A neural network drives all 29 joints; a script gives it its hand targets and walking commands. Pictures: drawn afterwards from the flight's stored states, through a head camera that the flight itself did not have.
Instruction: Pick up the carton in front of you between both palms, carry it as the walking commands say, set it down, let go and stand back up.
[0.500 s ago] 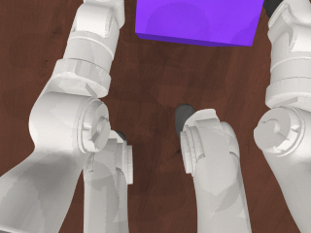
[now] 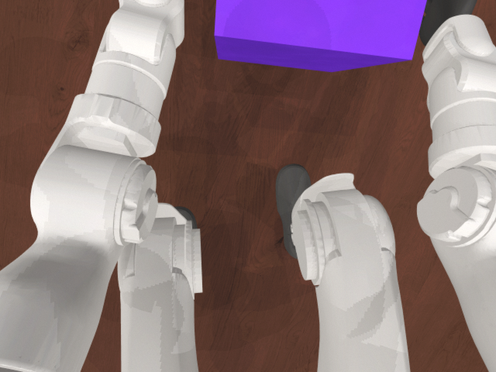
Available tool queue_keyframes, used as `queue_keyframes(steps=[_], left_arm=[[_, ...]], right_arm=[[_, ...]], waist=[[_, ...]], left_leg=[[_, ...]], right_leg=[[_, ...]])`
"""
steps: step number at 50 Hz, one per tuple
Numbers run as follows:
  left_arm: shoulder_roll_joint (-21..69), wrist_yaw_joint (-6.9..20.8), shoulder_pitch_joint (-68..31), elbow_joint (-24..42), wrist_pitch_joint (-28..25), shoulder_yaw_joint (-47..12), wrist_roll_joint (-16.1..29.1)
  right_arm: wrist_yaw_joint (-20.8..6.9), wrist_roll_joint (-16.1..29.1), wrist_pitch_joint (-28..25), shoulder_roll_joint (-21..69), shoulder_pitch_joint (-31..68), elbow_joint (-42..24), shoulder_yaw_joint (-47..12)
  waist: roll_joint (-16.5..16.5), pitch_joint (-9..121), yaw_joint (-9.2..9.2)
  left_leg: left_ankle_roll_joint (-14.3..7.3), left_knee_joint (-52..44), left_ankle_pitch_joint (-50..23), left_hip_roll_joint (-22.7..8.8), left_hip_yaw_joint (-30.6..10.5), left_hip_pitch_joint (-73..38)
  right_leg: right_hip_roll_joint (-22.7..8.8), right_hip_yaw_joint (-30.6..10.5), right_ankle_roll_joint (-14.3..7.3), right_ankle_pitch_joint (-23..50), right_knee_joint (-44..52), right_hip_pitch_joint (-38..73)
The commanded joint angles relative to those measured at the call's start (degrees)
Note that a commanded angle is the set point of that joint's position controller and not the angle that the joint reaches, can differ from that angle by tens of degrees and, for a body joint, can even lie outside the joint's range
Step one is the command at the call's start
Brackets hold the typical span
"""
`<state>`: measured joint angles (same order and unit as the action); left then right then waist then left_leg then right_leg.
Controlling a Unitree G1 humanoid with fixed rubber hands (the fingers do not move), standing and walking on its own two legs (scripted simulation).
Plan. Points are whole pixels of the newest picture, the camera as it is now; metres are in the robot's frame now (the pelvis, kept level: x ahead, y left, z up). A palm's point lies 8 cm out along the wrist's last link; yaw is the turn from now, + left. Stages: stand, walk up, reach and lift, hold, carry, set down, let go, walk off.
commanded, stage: set down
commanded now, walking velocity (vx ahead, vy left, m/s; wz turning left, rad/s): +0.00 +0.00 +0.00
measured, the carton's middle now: out of the picture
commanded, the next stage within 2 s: let go in 1.22 s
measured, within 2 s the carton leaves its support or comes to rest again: neither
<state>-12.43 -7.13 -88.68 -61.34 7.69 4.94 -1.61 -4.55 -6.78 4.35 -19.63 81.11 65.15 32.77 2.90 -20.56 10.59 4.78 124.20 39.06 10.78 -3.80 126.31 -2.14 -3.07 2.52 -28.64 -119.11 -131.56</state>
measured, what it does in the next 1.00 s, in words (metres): rises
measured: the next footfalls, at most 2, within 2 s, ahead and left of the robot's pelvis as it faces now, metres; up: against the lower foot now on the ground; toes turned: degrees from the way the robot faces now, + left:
none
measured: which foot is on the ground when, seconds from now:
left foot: down 0.00-1.00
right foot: down 0.00-1.00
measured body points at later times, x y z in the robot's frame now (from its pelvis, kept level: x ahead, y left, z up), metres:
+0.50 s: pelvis -0.02 -0.01 +0.03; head +0.33 -0.09 +0.30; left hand +0.60 -0.01 -0.09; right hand +0.48 -0.37 -0.10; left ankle +0.08 +0.12 -0.36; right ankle +0.12 -0.14 -0.36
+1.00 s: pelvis +0.01 -0.01 +0.16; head +0.34 -0.08 +0.45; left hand +0.60 +0.00 +0.05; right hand +0.48 -0.38 +0.05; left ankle +0.08 +0.12 -0.36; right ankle +0.12 -0.14 -0.36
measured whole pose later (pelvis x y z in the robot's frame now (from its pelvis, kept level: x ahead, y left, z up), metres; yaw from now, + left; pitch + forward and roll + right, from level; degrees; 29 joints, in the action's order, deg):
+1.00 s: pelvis +0.01 -0.01 +0.16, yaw -3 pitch +46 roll +4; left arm -14.2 -7.5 -75.6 -47.6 17.1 9.6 0.0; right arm -2.2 3.0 13.7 -20.8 68.7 46.7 23.1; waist 3.4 -1.7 9.3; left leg 3.4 90.5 31.9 5.2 -2.9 105.3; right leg 1.2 -3.5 0.6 -21.2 -86.8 -112.0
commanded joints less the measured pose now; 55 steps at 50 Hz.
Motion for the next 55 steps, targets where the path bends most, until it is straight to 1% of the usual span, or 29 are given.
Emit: queue_keyframes(steps=[1,3,6,8,10,13,16,18,22,24,26,29,32,38,42,44,47,51,55], left_arm=[[-5.9,-1.3,-13.7,4.3,-1.0,-4.5,4.9],[-5.8,-1.1,-17.1,7.1,-1.2,-7.2,7.7],[-6.5,-1.3,-21.1,11.3,-0.9,-10.0,11.1],[-8.0,-1.5,-22.9,13.4,-0.2,-10.5,12.4],[-9.4,-1.9,-23.3,14.4,0.6,-10.0,12.6],[-10.3,-2.3,-21.9,15.0,2.2,-8.0,11.7],[-10.0,-2.4,-19.7,16.0,3.8,-5.1,10.3],[-10.3,-2.5,-18.0,15.7,4.9,-2.7,9.0],[-10.6,-1.9,-14.5,11.2,6.1,2.6,5.8],[-10.6,-1.4,-13.5,9.6,5.8,4.5,4.5],[-10.6,-1.1,-12.7,8.6,5.4,5.7,3.6],[-10.4,-0.8,-11.6,8.1,5.1,6.6,2.7],[-9.6,-0.5,-10.7,9.3,5.3,6.6,2.3],[-7.4,-0.5,-9.1,15.6,6.7,4.7,2.3],[-6.7,-0.7,-7.4,19.7,7.8,4.0,2.2],[-6.5,-0.7,-6.3,20.9,8.2,4.0,2.0],[-6.3,-0.5,-4.6,21.4,8.4,4.6,1.6],[-6.1,0.0,-2.2,20.2,8.1,5.8,0.9],[-5.9,0.6,-0.2,18.7,7.4,7.0,0.3]], right_arm=[[3.9,5.1,-4.5,-16.0,10.6,-2.9,-2.0],[4.0,8.9,-5.6,-16.8,14.0,-3.8,-4.9],[3.5,13.7,-5.6,-18.2,17.6,-4.7,-8.7],[3.3,15.8,-4.9,-19.1,18.5,-4.9,-10.4],[3.5,16.8,-3.7,-19.7,18.3,-5.1,-11.2],[4.0,16.6,-1.7,-19.8,16.7,-6.2,-12.0],[4.9,15.7,0.4,-18.7,16.0,-10.0,-12.9],[5.4,14.8,2.1,-17.6,15.6,-12.5,-13.4],[5.7,13.0,4.4,-13.3,14.6,-14.1,-13.9],[5.7,12.2,4.7,-11.5,14.2,-15.3,-13.9],[5.5,11.7,5.0,-10.2,13.7,-16.2,-13.9],[5.3,10.7,5.5,-9.1,12.2,-17.0,-13.2],[4.9,9.6,6.1,-9.1,10.0,-17.8,-11.8],[4.1,8.5,7.1,-10.9,5.7,-21.6,-8.9],[3.3,9.1,7.8,-11.6,3.1,-24.5,-8.5],[2.9,9.5,8.1,-11.5,2.1,-25.3,-8.6],[2.4,10.0,8.3,-10.9,0.9,-25.5,-9.0],[1.8,9.7,8.2,-9.7,-0.3,-24.7,-9.1],[1.5,8.5,7.6,-8.6,-1.3,-24.0,-8.7]], waist=[[9.0,55.9,8.36],[9.2,58.6,7.83],[8.3,64.4,8.0],[7.3,68.3,8.32],[6.8,71.3,8.57],[6.0,74.5,8.34],[4.0,78.7,7.51],[1.8,79.9,6.35],[-2.8,73.7,3.1],[-4.3,72.1,1.96],[-5.1,71.9,1.19],[-4.9,73.0,1.02],[-3.4,75.6,1.93],[1.2,83.6,4.33],[3.3,87.6,4.47],[3.5,88.0,4.1],[2.9,87.2,3.35],[1.5,84.8,2.48],[0.3,82.8,2.0]], left_leg=[[0.5,-10.4,-20.9,-4.3,4.1,-25.0],[0.5,-9.4,-21.6,-5.1,4.1,-25.9],[0.3,-8.5,-20.4,-5.2,5.1,-27.6],[0.1,-8.1,-18.0,-5.0,6.2,-28.4],[-0.1,-8.1,-15.5,-4.7,7.4,-29.2],[-0.3,-9.1,-11.9,-3.9,8.9,-28.9],[-0.9,-11.4,-9.3,-2.8,10.3,-28.0],[-1.4,-13.5,-7.3,-2.2,11.0,-26.3],[-2.5,-17.4,-3.8,-1.9,11.4,-19.5],[-2.8,-19.1,-3.7,-2.0,11.3,-17.2],[-2.9,-20.9,-4.1,-2.1,11.2,-16.1],[-3.0,-23.7,-4.9,-2.1,10.9,-16.8],[-2.7,-26.5,-6.1,-1.9,10.7,-20.0],[-1.6,-32.0,-11.0,-1.4,10.2,-30.6],[-1.1,-35.9,-15.4,-1.2,9.7,-37.0],[-1.1,-38.1,-16.9,-1.3,9.5,-38.8],[-1.1,-41.6,-18.0,-1.5,9.1,-40.1],[-1.3,-46.5,-18.4,-1.8,8.7,-40.5],[-1.3,-51.7,-18.9,-2.0,8.2,-41.9]], right_leg=[[1.3,6.2,-0.8,23.8,6.2,32.7],[0.8,5.5,-1.2,26.0,5.6,34.3],[0.3,5.1,-1.7,28.3,4.9,40.1],[0.4,5.2,-1.7,28.7,4.9,44.7],[0.8,5.6,-1.7,28.1,5.4,48.3],[1.6,6.0,-1.4,26.6,7.0,53.6],[2.4,6.4,-1.0,25.8,9.4,60.0],[2.9,6.8,-0.5,24.6,11.2,63.1],[3.4,7.0,0.6,19.8,15.0,61.8],[3.6,7.0,0.9,19.4,16.5,61.4],[3.8,6.8,1.2,19.6,18.1,61.5],[4.1,7.0,1.4,20.0,20.5,61.4],[4.4,7.4,1.3,21.1,23.0,61.4],[5.1,8.7,0.7,27.1,28.0,63.6],[5.6,8.9,0.3,32.0,31.5,66.9],[5.7,8.8,0.2,33.7,33.4,68.7],[5.7,8.4,0.2,35.4,36.4,71.6],[5.5,7.7,0.4,36.4,40.7,75.6],[5.3,7.2,0.5,37.0,45.3,79.6]])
